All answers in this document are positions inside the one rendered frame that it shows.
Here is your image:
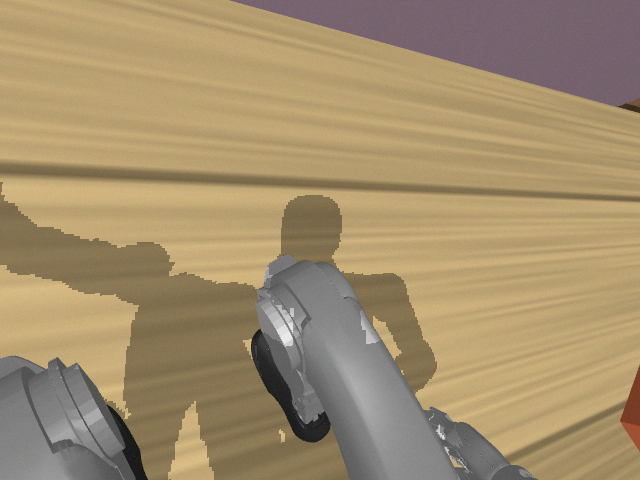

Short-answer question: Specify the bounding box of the right robot foot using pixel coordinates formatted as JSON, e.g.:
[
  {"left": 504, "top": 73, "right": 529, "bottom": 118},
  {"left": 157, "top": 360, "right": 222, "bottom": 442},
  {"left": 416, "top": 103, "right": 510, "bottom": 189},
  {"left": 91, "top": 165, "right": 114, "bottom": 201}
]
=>
[{"left": 251, "top": 328, "right": 330, "bottom": 442}]

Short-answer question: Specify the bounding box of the right robot hand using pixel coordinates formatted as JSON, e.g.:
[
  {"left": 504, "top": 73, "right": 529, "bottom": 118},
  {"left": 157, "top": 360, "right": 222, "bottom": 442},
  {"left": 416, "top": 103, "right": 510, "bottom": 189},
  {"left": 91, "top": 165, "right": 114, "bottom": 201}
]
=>
[{"left": 424, "top": 407, "right": 511, "bottom": 480}]

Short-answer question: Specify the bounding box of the left robot foot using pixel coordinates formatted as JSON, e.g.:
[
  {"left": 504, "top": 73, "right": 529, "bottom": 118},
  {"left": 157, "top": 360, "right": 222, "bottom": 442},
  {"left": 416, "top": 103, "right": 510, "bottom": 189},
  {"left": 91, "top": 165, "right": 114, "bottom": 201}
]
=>
[{"left": 106, "top": 404, "right": 148, "bottom": 480}]

